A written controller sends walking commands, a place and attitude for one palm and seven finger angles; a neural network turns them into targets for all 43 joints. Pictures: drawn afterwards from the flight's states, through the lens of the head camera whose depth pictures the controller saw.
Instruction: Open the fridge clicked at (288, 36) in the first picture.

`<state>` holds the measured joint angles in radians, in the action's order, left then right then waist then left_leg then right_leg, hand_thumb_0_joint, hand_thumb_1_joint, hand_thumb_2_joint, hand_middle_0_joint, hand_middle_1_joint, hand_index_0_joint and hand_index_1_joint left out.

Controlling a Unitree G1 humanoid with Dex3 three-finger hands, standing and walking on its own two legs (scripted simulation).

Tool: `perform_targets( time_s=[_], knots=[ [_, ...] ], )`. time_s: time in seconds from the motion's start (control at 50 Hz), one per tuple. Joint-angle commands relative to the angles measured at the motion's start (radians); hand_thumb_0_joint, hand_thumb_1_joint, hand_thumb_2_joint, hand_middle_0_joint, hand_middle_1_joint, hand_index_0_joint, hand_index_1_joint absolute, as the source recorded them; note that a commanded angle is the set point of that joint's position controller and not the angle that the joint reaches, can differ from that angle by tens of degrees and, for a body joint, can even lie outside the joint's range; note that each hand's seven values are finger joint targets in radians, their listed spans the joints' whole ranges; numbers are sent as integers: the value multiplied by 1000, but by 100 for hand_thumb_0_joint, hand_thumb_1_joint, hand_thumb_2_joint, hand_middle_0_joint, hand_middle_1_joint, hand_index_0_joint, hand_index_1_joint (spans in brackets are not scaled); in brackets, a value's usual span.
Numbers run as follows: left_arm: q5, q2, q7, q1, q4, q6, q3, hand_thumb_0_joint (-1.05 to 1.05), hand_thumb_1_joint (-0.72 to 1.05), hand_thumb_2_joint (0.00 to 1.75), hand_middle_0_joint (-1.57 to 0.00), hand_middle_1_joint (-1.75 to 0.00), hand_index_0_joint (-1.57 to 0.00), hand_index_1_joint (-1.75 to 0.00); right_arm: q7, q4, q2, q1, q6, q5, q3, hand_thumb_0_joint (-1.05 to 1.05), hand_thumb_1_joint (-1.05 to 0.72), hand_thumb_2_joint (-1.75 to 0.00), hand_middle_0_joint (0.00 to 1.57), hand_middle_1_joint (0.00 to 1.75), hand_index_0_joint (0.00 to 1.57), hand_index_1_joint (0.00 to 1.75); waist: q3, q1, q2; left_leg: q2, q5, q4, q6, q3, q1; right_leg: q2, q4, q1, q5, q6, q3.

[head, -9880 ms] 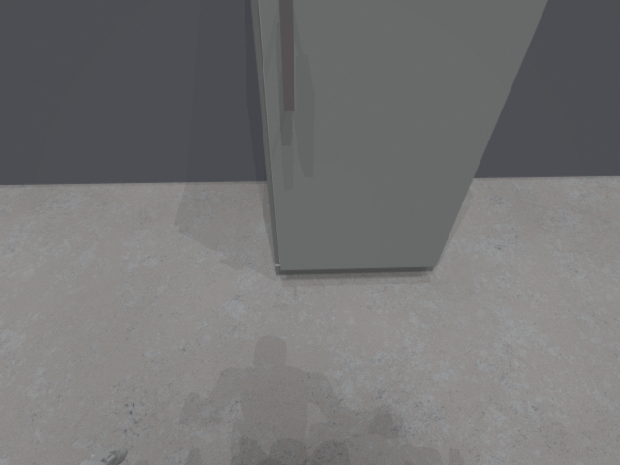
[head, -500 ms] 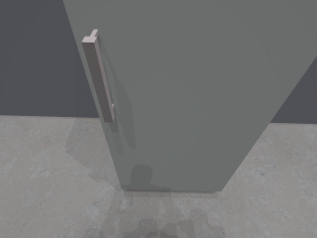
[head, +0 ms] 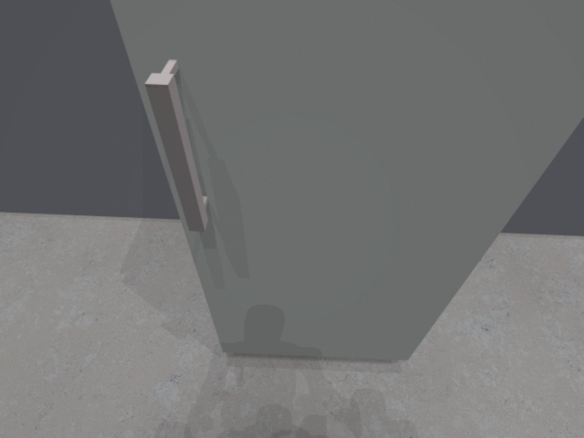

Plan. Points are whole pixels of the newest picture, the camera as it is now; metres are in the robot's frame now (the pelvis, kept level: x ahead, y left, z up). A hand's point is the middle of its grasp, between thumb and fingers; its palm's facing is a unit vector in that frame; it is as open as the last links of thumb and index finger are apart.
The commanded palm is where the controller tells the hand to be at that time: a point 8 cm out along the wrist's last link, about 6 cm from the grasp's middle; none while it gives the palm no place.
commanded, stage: look again from close up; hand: left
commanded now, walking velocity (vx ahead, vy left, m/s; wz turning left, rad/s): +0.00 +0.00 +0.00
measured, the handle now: (186, 155) +0.45 +0.19 +0.15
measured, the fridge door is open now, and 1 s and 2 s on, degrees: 0 0 0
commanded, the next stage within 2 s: none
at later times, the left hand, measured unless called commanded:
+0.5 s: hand out of the picture -0.02 +0.19 -0.17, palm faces +0.03 -0.98 -0.22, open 7.4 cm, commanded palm none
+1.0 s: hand out of the picture -0.03 +0.18 -0.18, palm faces +0.05 -0.98 -0.20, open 7.4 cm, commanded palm none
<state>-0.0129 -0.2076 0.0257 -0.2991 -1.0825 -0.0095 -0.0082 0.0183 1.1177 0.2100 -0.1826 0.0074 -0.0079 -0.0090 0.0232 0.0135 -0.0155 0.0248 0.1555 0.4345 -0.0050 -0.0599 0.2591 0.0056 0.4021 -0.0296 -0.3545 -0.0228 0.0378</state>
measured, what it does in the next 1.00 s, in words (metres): stands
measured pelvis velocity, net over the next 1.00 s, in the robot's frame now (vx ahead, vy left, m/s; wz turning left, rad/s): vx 0.00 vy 0.00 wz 0.01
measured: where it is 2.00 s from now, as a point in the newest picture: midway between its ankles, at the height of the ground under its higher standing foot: outside the picture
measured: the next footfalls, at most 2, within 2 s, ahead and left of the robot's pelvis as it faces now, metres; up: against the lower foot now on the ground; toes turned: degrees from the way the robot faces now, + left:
none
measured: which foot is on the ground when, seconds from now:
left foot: down 0.00-1.00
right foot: down 0.00-1.00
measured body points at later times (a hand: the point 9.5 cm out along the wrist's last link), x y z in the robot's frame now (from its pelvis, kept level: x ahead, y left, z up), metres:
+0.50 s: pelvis +0.00 +0.00 +0.00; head +0.00 +0.00 +0.45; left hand -0.02 +0.24 -0.16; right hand +0.04 -0.24 -0.15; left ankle +0.05 +0.13 -0.74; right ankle -0.09 -0.10 -0.74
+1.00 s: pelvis +0.00 +0.00 +0.00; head +0.00 +0.01 +0.45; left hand -0.03 +0.23 -0.16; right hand +0.03 -0.23 -0.16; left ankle +0.05 +0.13 -0.74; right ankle -0.09 -0.10 -0.74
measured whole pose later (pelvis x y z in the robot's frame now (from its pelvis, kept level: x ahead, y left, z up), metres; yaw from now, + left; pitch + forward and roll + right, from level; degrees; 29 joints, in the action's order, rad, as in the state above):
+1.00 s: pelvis +0.00 +0.00 +0.00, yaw +1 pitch -1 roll +0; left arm -0.01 -0.18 0.03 -0.33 -1.10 -0.01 0.00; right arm 0.02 1.14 0.18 -0.21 0.01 -0.01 -0.01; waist 0.03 0.02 -0.02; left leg 0.02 0.15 0.44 0.00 -0.05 0.26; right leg 0.00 0.39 -0.02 -0.35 -0.02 0.05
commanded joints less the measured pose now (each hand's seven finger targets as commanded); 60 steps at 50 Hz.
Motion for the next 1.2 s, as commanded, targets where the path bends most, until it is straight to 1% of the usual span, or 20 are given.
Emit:
perform_targets(
  time_s=[0.0,0.12,0.18,0.2,0.28,0.38,0.42,0.48,0.52,0.6,0.68,0.74,0.78,0.82,0.88,0.92,1.0,1.08,1.12,1.18],
  knots=[
    [-5,-137,9,-71,23,-16,29,0,90,90,-20,-30,-20,-30,11,-45,131,-12,19,0,25,0,-90,-90,20,30,20,30,1,3,-7,92,-218,-19,37,92,-122,-124,-87,-125,336,-4,-82],
    [-4,-135,11,-73,21,-15,30,0,90,90,-20,-30,-20,-30,14,-42,134,-10,19,0,26,0,-90,-90,20,30,20,30,2,0,-1,91,-229,-16,37,87,-126,-125,-83,-121,361,-4,-79],
    [-2,-129,10,-75,16,-13,27,0,90,90,-20,-30,-20,-30,13,-37,128,-8,15,0,24,0,-90,-90,20,30,20,30,28,1,-2,89,-184,-28,33,89,-116,-125,-98,-139,306,-3,-80],
    [-5,-129,11,-81,18,-14,29,0,90,90,-20,-30,-20,-30,14,-38,122,-13,16,0,25,0,-90,-90,20,30,20,30,26,3,-14,90,-200,-22,35,89,-117,-124,-97,-130,332,-3,-79],
    [-2,-121,10,-77,13,-12,28,0,90,90,-20,-30,-20,-30,13,-33,122,-12,14,-1,24,0,-90,-90,20,30,20,30,43,0,5,89,-159,-40,33,94,-113,-123,-108,-150,256,-6,-80],
    [-1,-116,8,-82,8,-11,26,0,90,90,-20,-30,-20,-30,13,-31,120,-19,14,-2,24,0,-90,-90,20,30,20,30,37,1,7,89,-153,-46,32,99,-118,-121,-110,-152,226,-8,-81],
    [-2,-117,9,-82,9,-12,27,0,90,90,-20,-30,-20,-30,14,-31,122,-24,17,-1,23,0,-90,-90,20,30,20,30,32,1,9,91,-178,-41,34,98,-116,-120,-105,-140,253,-7,-78],
    [-1,-111,8,-84,5,-11,27,0,90,90,-20,-30,-20,-30,14,-26,117,-26,16,-1,23,0,-90,-90,20,30,20,30,40,2,14,90,-150,-51,33,103,-112,-120,-111,-152,203,-7,-76],
    [-3,-110,9,-91,3,-11,28,0,90,90,-20,-30,-20,-30,15,-27,116,-29,18,0,23,0,-90,-90,20,30,20,30,31,2,3,91,-178,-44,36,102,-116,-120,-105,-141,238,-6,-75],
    [-3,-105,10,-98,0,-11,27,0,90,90,-20,-30,-20,-30,14,-25,107,-34,17,0,23,0,-90,-90,20,30,20,30,34,5,-7,90,-171,-43,35,101,-114,-121,-109,-141,233,-6,-71],
    [-1,-103,9,-96,-1,-11,26,0,90,90,-20,-30,-20,-30,14,-22,108,-38,16,-1,23,0,-90,-90,20,30,20,30,35,1,11,87,-150,-49,33,103,-112,-120,-110,-149,201,-8,-76],
    [-1,-102,10,-103,-3,-12,26,0,90,90,-20,-30,-20,-30,14,-20,103,-40,17,0,24,0,-90,-90,20,30,20,30,32,3,-7,87,-167,-41,33,100,-110,-123,-107,-143,233,-6,-72],
    [0,-99,10,-103,-2,-12,26,0,90,90,-20,-30,-20,-30,14,-19,103,-40,15,0,24,0,-90,-90,20,30,20,30,43,2,-4,86,-150,-43,32,101,-106,-122,-111,-153,213,-7,-73],
    [-2,-98,11,-109,-5,-12,27,0,90,90,-20,-30,-20,-30,15,-19,99,-42,17,0,24,0,-90,-90,20,30,20,30,33,4,2,87,-174,-37,33,98,-108,-123,-104,-141,244,-6,-70],
    [-1,-97,11,-109,-6,-13,26,0,90,90,-20,-30,-20,-30,15,-18,97,-45,16,0,24,0,-90,-90,20,30,20,30,33,3,-6,86,-159,-39,32,99,-104,-124,-107,-142,228,-6,-68],
    [-2,-96,12,-113,-4,-13,28,0,90,90,-20,-30,-20,-30,16,-19,97,-44,17,0,25,0,-90,-90,20,30,20,30,32,4,-8,86,-184,-30,35,97,-105,-126,-101,-136,268,-5,-66],
    [-3,-91,12,-115,-6,-11,27,0,90,90,-20,-30,-20,-30,16,-16,91,-43,16,0,24,0,-90,-90,20,30,20,30,56,7,1,86,-166,-35,34,101,-97,-122,-108,-148,234,-5,-66],
    [-1,-90,10,-112,-8,-11,27,0,90,90,-20,-30,-20,-30,16,-18,93,-44,16,0,25,0,-90,-90,20,30,20,30,44,3,9,84,-157,-39,33,105,-101,-122,-108,-149,213,-5,-68],
    [-2,-89,11,-118,-7,-12,27,0,90,90,-20,-30,-20,-30,17,-20,93,-44,18,0,26,0,-90,-90,20,30,20,30,33,4,3,85,-180,-30,34,101,-107,-124,-104,-140,252,-3,-66],
    [-2,-89,11,-112,-5,-12,28,0,90,90,-20,-30,-20,-30,17,-19,94,-45,17,0,26,0,-90,-90,20,30,20,30,40,3,-4,85,-166,-36,33,105,-99,-124,-107,-143,226,-4,-63]
  ],
)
